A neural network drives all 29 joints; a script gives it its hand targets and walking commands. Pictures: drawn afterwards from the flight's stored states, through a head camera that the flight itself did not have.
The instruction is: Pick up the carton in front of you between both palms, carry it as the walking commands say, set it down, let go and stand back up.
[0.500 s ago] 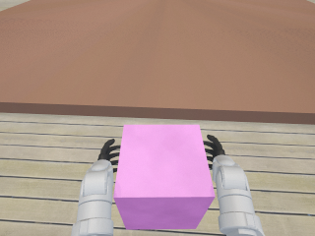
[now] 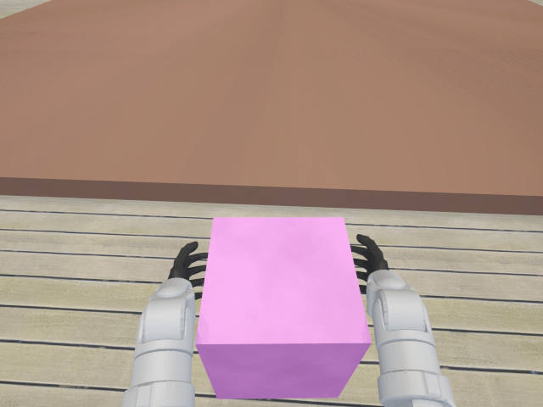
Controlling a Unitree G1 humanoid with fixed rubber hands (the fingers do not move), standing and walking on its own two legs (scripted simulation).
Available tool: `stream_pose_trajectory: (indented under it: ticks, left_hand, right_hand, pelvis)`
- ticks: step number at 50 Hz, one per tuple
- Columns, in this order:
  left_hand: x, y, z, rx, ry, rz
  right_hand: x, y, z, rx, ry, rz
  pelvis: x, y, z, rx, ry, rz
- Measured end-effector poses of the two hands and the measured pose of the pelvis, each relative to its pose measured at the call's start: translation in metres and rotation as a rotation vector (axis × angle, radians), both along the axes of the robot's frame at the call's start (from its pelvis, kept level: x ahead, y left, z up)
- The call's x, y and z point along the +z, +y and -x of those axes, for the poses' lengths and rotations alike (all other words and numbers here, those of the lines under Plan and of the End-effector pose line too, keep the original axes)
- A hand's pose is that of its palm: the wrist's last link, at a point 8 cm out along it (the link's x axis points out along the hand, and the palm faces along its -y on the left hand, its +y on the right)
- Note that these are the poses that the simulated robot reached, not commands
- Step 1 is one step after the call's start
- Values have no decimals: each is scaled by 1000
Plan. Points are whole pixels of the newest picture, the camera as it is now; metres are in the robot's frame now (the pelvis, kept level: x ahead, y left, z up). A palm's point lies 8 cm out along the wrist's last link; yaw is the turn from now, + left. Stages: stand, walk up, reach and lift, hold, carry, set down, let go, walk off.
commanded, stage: hold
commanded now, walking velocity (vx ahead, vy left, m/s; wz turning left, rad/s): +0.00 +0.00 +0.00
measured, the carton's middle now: (278, 311) +0.28 +0.00 -0.02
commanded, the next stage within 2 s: carry in 0.16 s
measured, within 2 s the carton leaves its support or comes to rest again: neither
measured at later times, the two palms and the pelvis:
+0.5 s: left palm (190, 250) +0.34 +0.14 +0.07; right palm (374, 239) +0.35 -0.16 +0.07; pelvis +0.07 -0.01 -0.01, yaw +2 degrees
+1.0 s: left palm (224, 159) +0.60 +0.11 +0.07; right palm (357, 152) +0.62 -0.19 +0.07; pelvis +0.34 -0.05 -0.01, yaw +3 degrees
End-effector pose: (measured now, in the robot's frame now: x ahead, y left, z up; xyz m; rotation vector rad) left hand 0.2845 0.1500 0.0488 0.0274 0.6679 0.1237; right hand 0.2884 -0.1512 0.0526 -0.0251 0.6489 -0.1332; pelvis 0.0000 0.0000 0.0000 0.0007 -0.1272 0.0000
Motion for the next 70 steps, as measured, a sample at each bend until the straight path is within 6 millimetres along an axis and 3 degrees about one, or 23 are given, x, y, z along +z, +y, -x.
stream_pose_trajectory:
  ticks: [10,16,22,28,32,38,45,49,53,61,67,70]
  left_hand:
    - [-1,0,-1,0,-4,-4]
    - [7,-4,-14,14,-46,7]
    - [18,-16,-41,38,-36,21]
    - [26,1,-76,88,-10,36]
    - [25,8,-107,94,12,60]
    - [33,-13,-175,36,52,61]
    - [30,-43,-272,39,-8,52]
    - [20,-45,-310,86,67,47]
    - [27,-38,-345,136,90,50]
    - [43,-27,-454,127,18,51]
    - [15,-14,-553,70,18,64]
    - [-2,-10,-597,44,82,75]
  right_hand:
    - [-1,0,-1,3,-4,0]
    - [5,-4,-15,-6,-45,-18]
    - [14,-15,-43,-10,-35,-33]
    - [26,3,-92,8,-8,-60]
    - [23,9,-117,-8,14,-59]
    - [30,-12,-166,-74,51,-66]
    - [24,-43,-266,-78,-8,-96]
    - [16,-43,-319,-37,70,-96]
    - [22,-36,-368,9,96,-94]
    - [35,-26,-473,17,22,-84]
    - [14,-13,-557,-31,19,-59]
    - [0,-9,-592,-60,80,-44]
  pelvis:
    - [-2,0,-1,-1,42,-1]
    - [-8,-5,-15,-11,124,-3]
    - [-10,-15,-50,29,178,3]
    - [-9,-6,-95,30,211,-23]
    - [-10,-1,-133,-13,224,-20]
    - [-1,-8,-193,-13,232,14]
    - [-25,-37,-284,17,198,24]
    - [-17,-50,-326,47,203,14]
    - [-2,-55,-371,49,213,-8]
    - [0,-43,-478,34,215,-26]
    - [-27,-17,-577,-3,181,-18]
    - [-26,-6,-615,-24,182,-25]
